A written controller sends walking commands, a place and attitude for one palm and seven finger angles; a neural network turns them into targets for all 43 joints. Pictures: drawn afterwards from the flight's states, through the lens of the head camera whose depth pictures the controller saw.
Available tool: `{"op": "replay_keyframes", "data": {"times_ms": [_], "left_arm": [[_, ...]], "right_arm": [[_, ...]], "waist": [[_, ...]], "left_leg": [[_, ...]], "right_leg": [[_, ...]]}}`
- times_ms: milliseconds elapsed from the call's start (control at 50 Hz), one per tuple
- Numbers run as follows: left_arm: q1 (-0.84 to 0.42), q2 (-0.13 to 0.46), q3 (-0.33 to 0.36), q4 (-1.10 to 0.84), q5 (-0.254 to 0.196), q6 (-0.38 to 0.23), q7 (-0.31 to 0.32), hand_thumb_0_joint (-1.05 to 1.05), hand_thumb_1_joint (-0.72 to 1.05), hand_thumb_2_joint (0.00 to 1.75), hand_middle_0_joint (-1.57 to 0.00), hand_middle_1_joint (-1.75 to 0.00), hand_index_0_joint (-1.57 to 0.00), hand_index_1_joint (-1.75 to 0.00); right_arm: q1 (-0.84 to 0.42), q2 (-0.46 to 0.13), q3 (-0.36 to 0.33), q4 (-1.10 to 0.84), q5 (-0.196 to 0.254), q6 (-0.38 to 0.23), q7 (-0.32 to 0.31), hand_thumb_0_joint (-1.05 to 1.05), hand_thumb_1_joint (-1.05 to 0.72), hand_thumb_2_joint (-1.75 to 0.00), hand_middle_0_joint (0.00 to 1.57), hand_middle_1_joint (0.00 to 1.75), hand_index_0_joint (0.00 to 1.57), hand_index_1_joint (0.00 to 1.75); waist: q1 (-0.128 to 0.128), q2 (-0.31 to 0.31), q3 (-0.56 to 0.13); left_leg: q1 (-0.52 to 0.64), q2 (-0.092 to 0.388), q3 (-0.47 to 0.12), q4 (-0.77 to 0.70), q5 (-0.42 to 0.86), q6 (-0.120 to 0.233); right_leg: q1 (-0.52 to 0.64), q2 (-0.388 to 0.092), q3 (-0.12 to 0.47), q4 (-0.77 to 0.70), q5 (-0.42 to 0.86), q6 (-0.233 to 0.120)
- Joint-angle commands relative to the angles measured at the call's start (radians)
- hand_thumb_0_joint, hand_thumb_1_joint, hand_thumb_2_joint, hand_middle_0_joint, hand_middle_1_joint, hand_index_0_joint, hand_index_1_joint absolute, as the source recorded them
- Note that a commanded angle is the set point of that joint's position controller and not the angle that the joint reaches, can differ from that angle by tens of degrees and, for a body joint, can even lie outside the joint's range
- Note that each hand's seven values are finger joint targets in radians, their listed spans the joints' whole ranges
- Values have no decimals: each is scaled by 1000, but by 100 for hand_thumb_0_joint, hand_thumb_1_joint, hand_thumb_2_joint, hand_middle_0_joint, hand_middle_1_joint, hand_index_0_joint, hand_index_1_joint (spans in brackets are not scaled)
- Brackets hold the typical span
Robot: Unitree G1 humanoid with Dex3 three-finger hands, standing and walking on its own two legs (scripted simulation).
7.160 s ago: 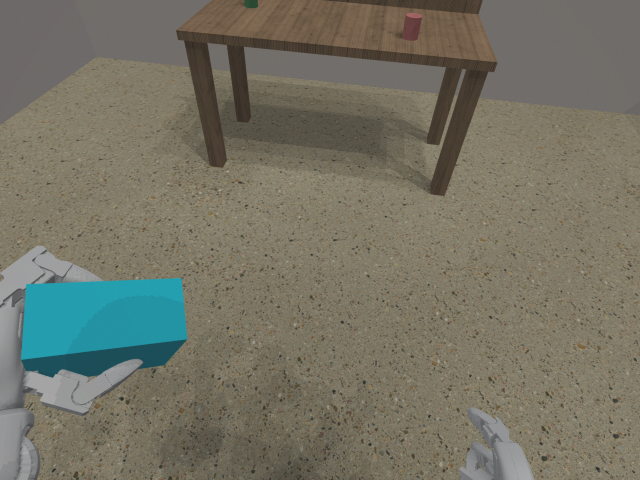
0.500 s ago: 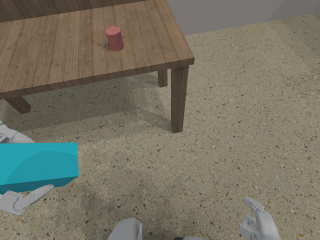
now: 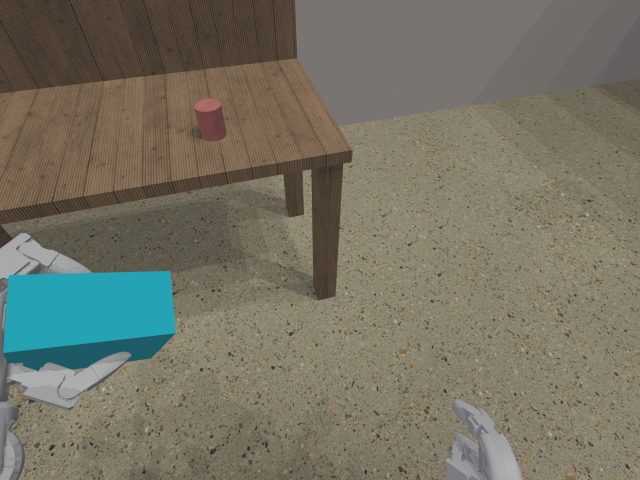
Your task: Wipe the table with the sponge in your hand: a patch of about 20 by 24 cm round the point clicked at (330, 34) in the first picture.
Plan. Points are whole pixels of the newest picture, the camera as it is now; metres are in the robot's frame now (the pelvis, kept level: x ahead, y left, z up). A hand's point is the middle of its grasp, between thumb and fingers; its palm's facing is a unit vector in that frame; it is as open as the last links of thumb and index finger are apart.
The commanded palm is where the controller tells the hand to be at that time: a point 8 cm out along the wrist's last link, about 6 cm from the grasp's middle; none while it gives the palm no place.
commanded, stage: take the last steps up to it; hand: left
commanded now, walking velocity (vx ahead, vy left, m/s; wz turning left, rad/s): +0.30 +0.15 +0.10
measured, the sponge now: (115, 322) +0.21 +0.22 +0.15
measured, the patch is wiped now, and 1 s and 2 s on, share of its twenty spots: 0.00 0.00 0.00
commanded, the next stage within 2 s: none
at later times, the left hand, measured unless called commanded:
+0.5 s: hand (69, 326) +0.20 +0.25 +0.17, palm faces +0.43 -0.78 -0.46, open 10.2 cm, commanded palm +0.15 +0.29 +0.18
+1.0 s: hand (82, 266) +0.27 +0.29 +0.16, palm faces +0.40 -0.77 -0.50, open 10.2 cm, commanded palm +0.21 +0.33 +0.18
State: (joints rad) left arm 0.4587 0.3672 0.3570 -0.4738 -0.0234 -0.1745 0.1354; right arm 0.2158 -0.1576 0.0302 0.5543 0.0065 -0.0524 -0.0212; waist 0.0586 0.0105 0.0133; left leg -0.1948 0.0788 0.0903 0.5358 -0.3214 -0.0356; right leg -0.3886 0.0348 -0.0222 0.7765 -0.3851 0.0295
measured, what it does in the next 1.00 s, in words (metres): steps on the spot: right foot, then left foot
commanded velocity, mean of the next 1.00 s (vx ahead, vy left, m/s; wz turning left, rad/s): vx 0.30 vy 0.15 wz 0.06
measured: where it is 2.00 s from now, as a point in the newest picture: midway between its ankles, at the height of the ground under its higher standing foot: outside the picture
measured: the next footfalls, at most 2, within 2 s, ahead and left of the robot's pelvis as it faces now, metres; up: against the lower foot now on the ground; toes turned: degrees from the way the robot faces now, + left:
right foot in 0.06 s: +0.05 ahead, -0.11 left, +0.00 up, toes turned -4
left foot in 0.52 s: +0.04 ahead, +0.14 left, +0.00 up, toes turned +10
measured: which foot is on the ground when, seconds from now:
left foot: down 0.00-0.08, up 0.10-0.50, down 0.52-0.78, up 0.80-1.00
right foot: up 0.00-0.04, down 0.06-0.52, up 0.54-0.74, down 0.76-1.00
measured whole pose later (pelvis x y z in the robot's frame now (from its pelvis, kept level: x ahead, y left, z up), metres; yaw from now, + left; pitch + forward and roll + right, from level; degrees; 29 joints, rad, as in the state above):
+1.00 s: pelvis +0.08 +0.04 +0.01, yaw +4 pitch +1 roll +2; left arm 0.50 0.34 0.35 -0.43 -0.01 -0.25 0.12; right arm 0.16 -0.22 -0.01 0.65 0.00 -0.03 -0.03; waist 0.01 0.01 0.10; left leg -0.53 0.07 0.06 1.00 -0.31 -0.02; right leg -0.21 -0.09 -0.15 0.49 -0.29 -0.02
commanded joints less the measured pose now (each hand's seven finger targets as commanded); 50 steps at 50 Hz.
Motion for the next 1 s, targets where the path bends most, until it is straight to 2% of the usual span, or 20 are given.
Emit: {"op": "replay_keyframes", "data": {"times_ms": [0,40,80,100,160,220,360,440,460,500,520,560,620,720,740,760,780,840,900,980], "left_arm": [[-203,134,36,-190,13,-49,22,0,10,130,-120,-160,-120,-160],[-204,170,62,-171,21,-55,32,0,10,130,-120,-160,-120,-160],[-171,229,123,-184,9,-57,43,0,10,130,-120,-160,-120,-160],[-154,230,124,-201,1,-65,37,0,10,130,-120,-160,-120,-160],[44,236,189,-231,-7,-95,37,0,10,130,-120,-160,-120,-160],[101,219,199,-246,-7,-120,37,0,10,130,-120,-160,-120,-160],[72,180,156,-204,-4,-115,52,0,10,130,-120,-160,-120,-160],[-18,160,108,-235,4,-111,52,0,10,130,-120,-160,-120,-160],[-39,159,104,-242,5,-116,53,0,10,130,-120,-160,-120,-160],[-78,144,88,-289,8,-126,51,0,10,130,-120,-160,-120,-160],[-101,170,89,-300,17,-133,50,0,10,130,-120,-160,-120,-160],[-81,192,111,-188,24,-127,38,0,10,130,-120,-160,-120,-160],[-163,179,94,-271,18,-130,34,0,10,130,-120,-160,-120,-160],[-90,143,76,-171,9,-104,28,0,10,130,-120,-160,-120,-160],[-95,165,92,-152,13,-102,28,0,10,130,-120,-160,-120,-160],[-81,199,123,-111,10,-94,27,0,10,130,-120,-160,-120,-160],[-107,204,137,-106,-10,-98,26,0,10,130,-120,-160,-120,-160],[-56,182,142,-96,-16,-120,6,0,10,130,-120,-160,-120,-160],[-35,172,135,-141,-3,-148,8,0,10,130,-120,-160,-120,-160],[-39,189,138,-267,4,-150,30,0,10,130,-120,-160,-120,-160]], "right_arm": [[-84,-182,-71,-108,9,-73,-16,0,-90,-90,20,30,20,30],[-102,-164,-64,-103,6,-66,-25,0,-90,-90,20,30,20,30],[-127,-139,-60,-107,1,-59,-28,0,-90,-90,20,30,20,30],[-132,-160,-80,-100,4,-54,-27,0,-90,-90,20,30,20,30],[-134,-123,-57,-80,-3,-29,-23,0,-90,-90,20,30,20,30],[-122,-117,-61,-81,1,-20,-19,0,-90,-90,20,30,20,30],[-73,-147,-95,-78,-6,-60,-30,0,-90,-90,20,30,20,30],[-51,-157,-105,-77,-10,-65,-40,0,-90,-90,20,30,20,30],[-42,-163,-108,-77,-10,-66,-46,0,-90,-90,20,30,20,30],[-52,-197,-113,-96,-5,-67,-47,0,-90,-90,20,30,20,30],[-67,-178,-106,-101,1,-75,-45,0,-90,-90,20,30,20,30],[-78,-170,-101,-66,-5,-82,-40,0,-90,-90,20,30,20,30],[-85,-159,-93,-60,3,-101,-34,0,-90,-90,20,30,20,30],[-83,-155,-78,-53,2,-98,-31,0,-90,-90,20,30,20,30],[-83,-139,-78,-50,2,-87,-30,0,-90,-90,20,30,20,30],[-99,-117,-77,-65,3,-75,-26,0,-90,-90,20,30,20,30],[-131,-137,-77,-67,-3,-68,-22,0,-90,-90,20,30,20,30],[-132,-123,-70,-51,0,-43,-17,0,-90,-90,20,30,20,30],[-134,-120,-60,-49,-6,-24,-9,0,-90,-90,20,30,20,30],[-129,-120,-73,-82,-11,-47,-11,0,-90,-90,20,30,20,30]], "waist": [[-57,166,-29],[-62,32,-30],[-40,-264,-52],[-40,-249,-38],[-51,-44,-83],[-62,-97,-146],[-44,-159,-124],[-66,-105,-105],[-73,-57,-103],[-72,253,-81],[-65,287,-64],[-65,248,7],[-51,247,19],[-41,117,-58],[-40,-53,-79],[-39,-357,-84],[-35,-320,-52],[-49,-109,-3],[-58,-124,-49],[-37,-161,-110]], "left_leg": [[-106,179,-64,-97,197,104],[-210,88,-28,25,-109,72],[-346,-49,-2,411,-244,30],[-366,-36,-85,557,-168,28],[-413,2,-115,588,-61,12],[-344,9,-76,418,-41,10],[-201,-27,23,131,-41,42],[-1,-50,50,-79,10,54],[57,-37,34,-128,6,68],[186,189,-280,-215,76,181],[195,282,-395,-261,142,241],[10,287,-387,-305,-34,279],[-40,195,-180,-257,49,231],[-114,120,-67,-16,133,144],[-232,64,-14,208,81,115],[-450,-64,47,492,-148,57],[-529,-53,-69,682,-206,30],[-527,14,-128,733,-65,9],[-481,23,-73,581,14,6],[-284,-6,52,226,41,22]], "right_leg": [[198,-16,-88,-231,64,7],[279,-110,38,-379,51,-43],[263,-403,477,-565,-85,-192],[243,-415,505,-610,-121,-185],[300,-390,337,-534,161,-212],[336,-351,179,-495,335,-185],[290,-361,193,-501,166,-185],[192,-307,135,-422,7,-130],[156,-269,103,-348,5,-105],[-73,-99,-58,-25,-55,-26],[-165,-74,-88,162,-204,-16],[-178,-125,-27,297,-172,-16],[-73,-130,-88,132,-84,-1],[257,-87,-137,-297,76,-22],[363,-209,51,-394,87,-76],[465,-434,464,-489,192,-182],[433,-531,559,-532,245,-222],[328,-447,349,-498,322,-209],[336,-378,94,-459,569,-162],[346,-349,20,-423,609,-151]]}}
